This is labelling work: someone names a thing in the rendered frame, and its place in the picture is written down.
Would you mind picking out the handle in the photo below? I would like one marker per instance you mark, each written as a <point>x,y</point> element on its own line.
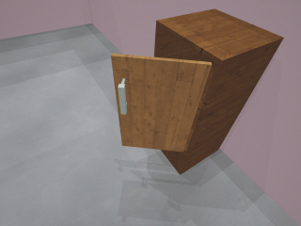
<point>122,97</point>

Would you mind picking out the cupboard door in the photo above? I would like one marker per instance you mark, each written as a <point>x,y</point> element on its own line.
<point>162,96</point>

